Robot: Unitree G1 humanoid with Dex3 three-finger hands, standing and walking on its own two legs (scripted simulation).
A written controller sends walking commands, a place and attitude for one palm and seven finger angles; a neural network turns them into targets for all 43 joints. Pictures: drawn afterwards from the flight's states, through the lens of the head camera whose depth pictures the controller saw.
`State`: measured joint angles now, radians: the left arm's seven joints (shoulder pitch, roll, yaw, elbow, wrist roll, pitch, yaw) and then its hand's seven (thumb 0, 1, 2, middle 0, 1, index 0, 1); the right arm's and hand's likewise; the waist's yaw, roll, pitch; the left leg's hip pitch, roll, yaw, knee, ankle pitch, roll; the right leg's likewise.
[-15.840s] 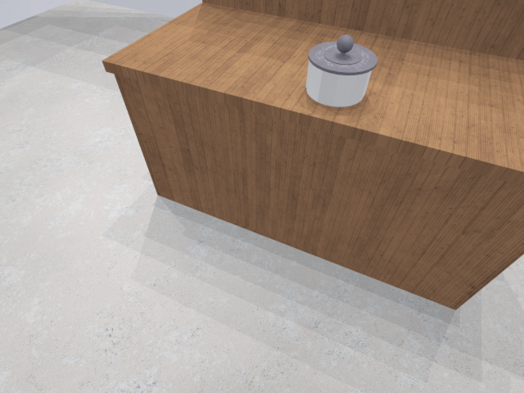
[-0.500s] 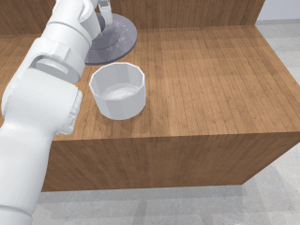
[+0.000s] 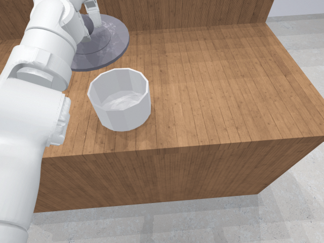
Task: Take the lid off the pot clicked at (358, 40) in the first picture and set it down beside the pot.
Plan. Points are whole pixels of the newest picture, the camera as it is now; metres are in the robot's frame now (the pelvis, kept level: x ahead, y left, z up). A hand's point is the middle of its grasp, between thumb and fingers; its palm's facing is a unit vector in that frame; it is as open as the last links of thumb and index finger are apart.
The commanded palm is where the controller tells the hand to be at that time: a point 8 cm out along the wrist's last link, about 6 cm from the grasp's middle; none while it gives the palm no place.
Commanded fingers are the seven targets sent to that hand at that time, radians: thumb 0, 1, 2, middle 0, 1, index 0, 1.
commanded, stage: move the lid sideways beside the pot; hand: left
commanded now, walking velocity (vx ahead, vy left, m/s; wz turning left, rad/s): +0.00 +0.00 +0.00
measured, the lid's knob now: (82, 25) +0.55 +0.12 +0.25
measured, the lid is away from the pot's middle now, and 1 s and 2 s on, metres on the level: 0.04 0.16 0.24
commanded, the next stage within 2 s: lower the lid onto the table in 1.72 s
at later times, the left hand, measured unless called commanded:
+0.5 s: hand (45, 33) +0.51 +0.19 +0.26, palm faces -0.27 -0.08 -0.96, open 7.1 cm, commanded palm +0.51 +0.19 +0.33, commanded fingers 0.00 0.76 0.81 -0.87 -1.07 -0.88 -1.08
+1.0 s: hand (19, 34) +0.50 +0.24 +0.26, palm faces -0.25 -0.09 -0.96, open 7.1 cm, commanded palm +0.51 +0.24 +0.33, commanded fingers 0.00 0.76 0.81 -0.87 -1.07 -0.88 -1.08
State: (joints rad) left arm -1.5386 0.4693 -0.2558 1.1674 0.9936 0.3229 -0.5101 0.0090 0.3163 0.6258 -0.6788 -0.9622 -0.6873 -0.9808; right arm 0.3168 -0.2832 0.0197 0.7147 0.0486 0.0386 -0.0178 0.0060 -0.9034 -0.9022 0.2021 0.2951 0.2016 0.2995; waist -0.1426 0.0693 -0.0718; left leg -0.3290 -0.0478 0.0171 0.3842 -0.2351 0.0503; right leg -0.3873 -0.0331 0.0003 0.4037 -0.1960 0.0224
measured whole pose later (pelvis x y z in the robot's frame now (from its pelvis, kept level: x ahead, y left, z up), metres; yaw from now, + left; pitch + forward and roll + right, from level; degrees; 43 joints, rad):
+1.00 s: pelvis +0.00 +0.01 +0.00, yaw +1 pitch +10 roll -1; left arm -1.45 0.70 -0.21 1.09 1.00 0.19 -0.57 0.01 0.32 0.63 -0.68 -0.96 -0.69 -0.98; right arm 0.30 -0.29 0.02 0.72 0.07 0.11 -0.02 0.00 -0.90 -0.90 0.20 0.30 0.20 0.30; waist -0.13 0.05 -0.06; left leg -0.34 -0.05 -0.01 0.42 -0.26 0.06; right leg -0.36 -0.03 -0.03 0.37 -0.19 0.03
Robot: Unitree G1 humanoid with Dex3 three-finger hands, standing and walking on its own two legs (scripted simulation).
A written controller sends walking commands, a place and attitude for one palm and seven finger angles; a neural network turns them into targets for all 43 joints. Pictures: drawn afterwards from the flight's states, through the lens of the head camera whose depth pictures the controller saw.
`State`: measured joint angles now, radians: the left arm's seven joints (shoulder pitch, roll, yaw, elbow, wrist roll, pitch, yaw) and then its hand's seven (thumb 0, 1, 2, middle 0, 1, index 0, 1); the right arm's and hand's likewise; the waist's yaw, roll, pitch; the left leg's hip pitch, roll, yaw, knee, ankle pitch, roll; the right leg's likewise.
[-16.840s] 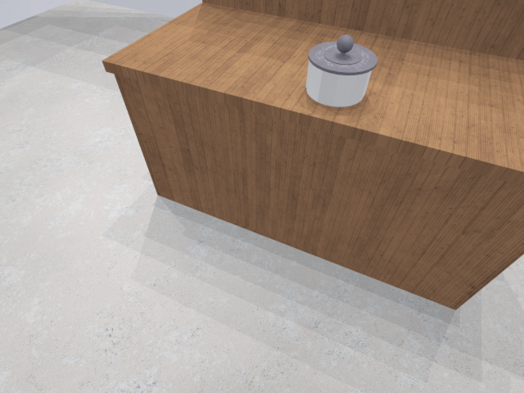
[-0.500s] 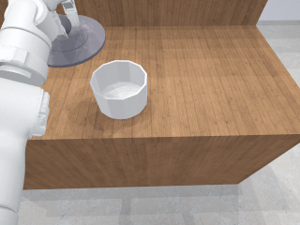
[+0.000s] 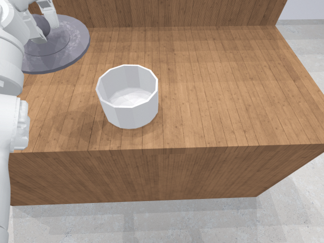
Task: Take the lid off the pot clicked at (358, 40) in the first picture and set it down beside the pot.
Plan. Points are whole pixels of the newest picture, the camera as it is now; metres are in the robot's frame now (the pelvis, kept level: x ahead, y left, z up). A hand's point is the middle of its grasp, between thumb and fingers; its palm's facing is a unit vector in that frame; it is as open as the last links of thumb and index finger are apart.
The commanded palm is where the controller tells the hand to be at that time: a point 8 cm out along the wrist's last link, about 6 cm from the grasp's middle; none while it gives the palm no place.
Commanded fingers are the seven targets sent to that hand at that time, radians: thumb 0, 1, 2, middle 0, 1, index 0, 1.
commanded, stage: move the lid sideways beside the pot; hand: left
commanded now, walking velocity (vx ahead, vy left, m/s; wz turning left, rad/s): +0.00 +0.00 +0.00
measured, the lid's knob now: (37, 26) +0.53 +0.23 +0.25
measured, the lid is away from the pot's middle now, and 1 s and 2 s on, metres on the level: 0.16 0.24 0.23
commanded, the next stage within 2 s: lower the lid onto the table in 0.72 s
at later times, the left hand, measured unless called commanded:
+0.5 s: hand out of the picture +0.50 +0.28 +0.26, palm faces -0.27 -0.10 -0.96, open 7.1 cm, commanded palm +0.52 +0.28 +0.33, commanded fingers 0.00 0.76 0.81 -0.87 -1.07 -0.88 -1.08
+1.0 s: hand out of the picture +0.50 +0.30 +0.25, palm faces -0.30 -0.10 -0.95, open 7.1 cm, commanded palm +0.52 +0.29 +0.31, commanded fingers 0.00 0.76 0.81 -0.87 -1.07 -0.88 -1.08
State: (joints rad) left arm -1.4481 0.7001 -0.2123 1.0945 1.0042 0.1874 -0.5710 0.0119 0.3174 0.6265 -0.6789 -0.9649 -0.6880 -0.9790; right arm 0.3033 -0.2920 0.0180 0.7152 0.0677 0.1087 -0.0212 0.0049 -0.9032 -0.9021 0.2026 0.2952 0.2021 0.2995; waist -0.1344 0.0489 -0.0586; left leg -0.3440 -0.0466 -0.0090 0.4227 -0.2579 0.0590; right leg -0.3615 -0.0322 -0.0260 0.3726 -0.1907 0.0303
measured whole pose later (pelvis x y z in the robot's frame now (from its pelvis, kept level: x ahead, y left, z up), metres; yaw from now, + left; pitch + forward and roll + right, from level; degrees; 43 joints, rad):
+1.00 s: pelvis +0.01 +0.01 +0.00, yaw +0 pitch +11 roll -2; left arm -1.45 0.84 -0.20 1.14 1.02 0.14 -0.59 0.01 0.32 0.63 -0.68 -0.96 -0.69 -0.98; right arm 0.31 -0.29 0.03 0.72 0.09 0.11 -0.03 0.00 -0.90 -0.90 0.20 0.30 0.20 0.30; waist -0.13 0.05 -0.04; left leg -0.37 -0.04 -0.02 0.46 -0.29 0.07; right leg -0.36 -0.03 -0.03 0.36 -0.19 0.04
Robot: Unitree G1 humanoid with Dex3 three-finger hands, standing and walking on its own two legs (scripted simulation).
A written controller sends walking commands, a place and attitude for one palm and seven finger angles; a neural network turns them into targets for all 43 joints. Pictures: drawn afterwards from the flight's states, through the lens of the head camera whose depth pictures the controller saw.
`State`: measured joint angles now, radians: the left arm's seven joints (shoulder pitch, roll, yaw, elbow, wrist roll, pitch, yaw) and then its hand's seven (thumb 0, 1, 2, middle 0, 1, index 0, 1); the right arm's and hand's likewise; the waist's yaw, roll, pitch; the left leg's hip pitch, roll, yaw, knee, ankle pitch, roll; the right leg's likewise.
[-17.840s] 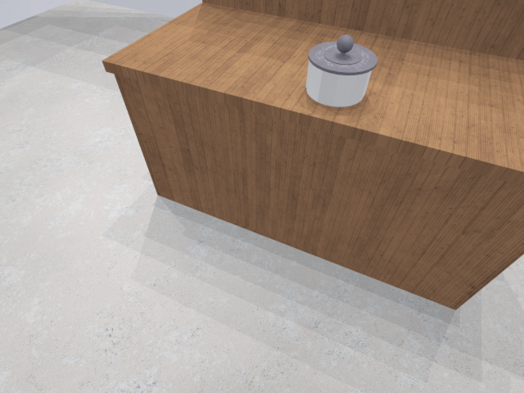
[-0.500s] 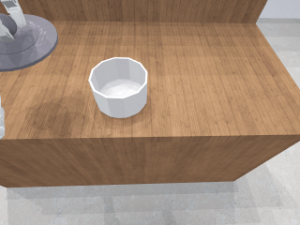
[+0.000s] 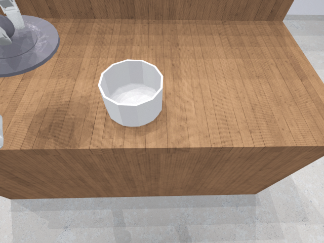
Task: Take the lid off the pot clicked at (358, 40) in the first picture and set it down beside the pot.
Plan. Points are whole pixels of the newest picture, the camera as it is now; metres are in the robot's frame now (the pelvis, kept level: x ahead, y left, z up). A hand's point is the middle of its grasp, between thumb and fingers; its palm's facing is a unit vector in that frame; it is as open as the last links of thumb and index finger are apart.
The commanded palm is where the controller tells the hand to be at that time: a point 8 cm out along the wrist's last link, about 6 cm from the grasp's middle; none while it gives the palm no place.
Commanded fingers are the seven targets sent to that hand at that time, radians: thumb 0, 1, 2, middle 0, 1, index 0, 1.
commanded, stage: lower the lid onto the table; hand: left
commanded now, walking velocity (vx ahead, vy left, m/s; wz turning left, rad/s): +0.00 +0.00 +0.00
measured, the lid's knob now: (0, 26) +0.52 +0.30 +0.23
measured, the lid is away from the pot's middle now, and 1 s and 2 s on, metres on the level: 0.24 0.23 0.22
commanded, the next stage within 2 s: none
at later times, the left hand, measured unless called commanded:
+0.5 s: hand (12, 39) +0.50 +0.28 +0.22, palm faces -0.34 -0.12 -0.93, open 7.1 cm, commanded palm +0.52 +0.27 +0.28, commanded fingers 0.00 0.76 0.81 -0.87 -1.07 -0.88 -1.08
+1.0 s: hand (23, 57) +0.50 +0.28 +0.18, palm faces -0.42 -0.12 -0.90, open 7.1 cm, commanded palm +0.53 +0.27 +0.25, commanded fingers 0.00 0.76 0.81 -0.87 -1.07 -0.88 -1.08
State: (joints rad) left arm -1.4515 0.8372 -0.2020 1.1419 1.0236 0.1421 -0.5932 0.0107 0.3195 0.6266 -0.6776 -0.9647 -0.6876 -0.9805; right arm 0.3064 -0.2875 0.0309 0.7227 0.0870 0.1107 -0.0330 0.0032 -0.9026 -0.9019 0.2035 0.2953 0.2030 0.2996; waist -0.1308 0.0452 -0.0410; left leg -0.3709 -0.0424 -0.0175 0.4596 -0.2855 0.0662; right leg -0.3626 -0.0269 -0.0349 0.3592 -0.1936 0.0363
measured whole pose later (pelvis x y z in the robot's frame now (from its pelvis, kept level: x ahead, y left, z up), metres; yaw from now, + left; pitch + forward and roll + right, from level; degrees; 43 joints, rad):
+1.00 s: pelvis +0.00 +0.00 +0.00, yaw -1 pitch +12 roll -2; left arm -1.34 0.83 -0.17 1.22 1.00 0.05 -0.54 0.01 0.32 0.63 -0.67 -0.96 -0.68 -0.98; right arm 0.33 -0.29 0.03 0.73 0.09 0.11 -0.06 0.00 -0.90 -0.90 0.20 0.30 0.20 0.30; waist -0.15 0.03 -0.04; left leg -0.42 -0.02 0.00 0.51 -0.31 0.06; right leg -0.41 -0.01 -0.02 0.39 -0.20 0.03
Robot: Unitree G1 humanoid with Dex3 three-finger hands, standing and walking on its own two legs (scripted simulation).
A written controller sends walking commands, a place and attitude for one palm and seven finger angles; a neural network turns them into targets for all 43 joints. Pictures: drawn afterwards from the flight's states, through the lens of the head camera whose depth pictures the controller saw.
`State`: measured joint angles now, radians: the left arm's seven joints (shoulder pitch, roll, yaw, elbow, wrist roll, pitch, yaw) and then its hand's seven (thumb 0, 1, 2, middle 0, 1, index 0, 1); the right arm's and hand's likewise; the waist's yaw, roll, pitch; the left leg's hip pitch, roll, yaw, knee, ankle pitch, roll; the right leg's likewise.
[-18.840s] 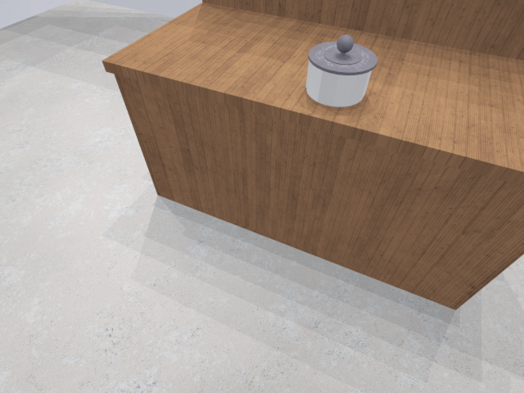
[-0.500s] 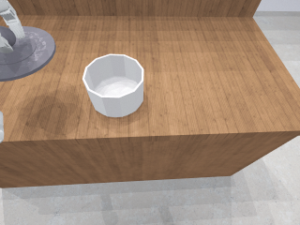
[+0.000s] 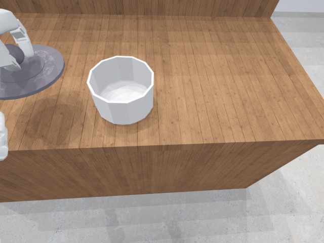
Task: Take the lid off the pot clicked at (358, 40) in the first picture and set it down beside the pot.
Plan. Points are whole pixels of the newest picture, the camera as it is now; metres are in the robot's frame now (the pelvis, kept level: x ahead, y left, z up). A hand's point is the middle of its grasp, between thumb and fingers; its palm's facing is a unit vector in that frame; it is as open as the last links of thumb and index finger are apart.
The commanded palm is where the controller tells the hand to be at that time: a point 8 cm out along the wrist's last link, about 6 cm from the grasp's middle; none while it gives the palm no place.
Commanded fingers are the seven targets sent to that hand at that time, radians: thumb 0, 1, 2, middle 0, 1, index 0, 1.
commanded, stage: lower the lid onto the table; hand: left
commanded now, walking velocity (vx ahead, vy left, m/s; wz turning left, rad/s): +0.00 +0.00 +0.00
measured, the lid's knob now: (11, 54) +0.52 +0.30 +0.16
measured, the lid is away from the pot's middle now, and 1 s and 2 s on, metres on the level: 0.23 0.22 0.23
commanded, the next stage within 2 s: open the fingers wide in 2.00 s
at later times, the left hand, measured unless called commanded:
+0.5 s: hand (20, 59) +0.51 +0.28 +0.15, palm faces -0.43 -0.13 -0.89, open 7.1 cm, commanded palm +0.54 +0.29 +0.21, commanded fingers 0.00 0.76 0.81 -0.87 -1.07 -0.88 -1.08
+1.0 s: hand (23, 75) +0.49 +0.29 +0.12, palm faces -0.47 -0.13 -0.87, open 7.1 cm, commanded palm +0.54 +0.29 +0.18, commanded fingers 0.00 0.76 0.81 -0.87 -1.07 -0.88 -1.08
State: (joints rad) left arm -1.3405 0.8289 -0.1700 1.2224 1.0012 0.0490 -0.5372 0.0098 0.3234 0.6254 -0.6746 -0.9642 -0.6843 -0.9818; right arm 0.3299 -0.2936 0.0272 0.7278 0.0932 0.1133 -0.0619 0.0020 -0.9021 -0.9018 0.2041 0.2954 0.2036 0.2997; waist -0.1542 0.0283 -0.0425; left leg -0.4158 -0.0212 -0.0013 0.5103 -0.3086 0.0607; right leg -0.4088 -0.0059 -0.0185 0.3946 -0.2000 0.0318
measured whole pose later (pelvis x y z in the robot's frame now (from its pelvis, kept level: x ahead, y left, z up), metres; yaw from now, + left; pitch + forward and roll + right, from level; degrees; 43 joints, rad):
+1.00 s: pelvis +0.00 +0.00 -0.01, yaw -1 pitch +15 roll -3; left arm -1.23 0.83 -0.11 1.23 1.00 -0.05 -0.49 0.01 0.33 0.63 -0.67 -0.96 -0.68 -0.98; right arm 0.34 -0.29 0.02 0.73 0.09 0.15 -0.08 0.00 -0.90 -0.90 0.20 0.30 0.20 0.30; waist -0.16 0.03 -0.07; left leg -0.52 -0.01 0.00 0.61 -0.35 0.06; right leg -0.51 0.01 -0.01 0.48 -0.23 0.03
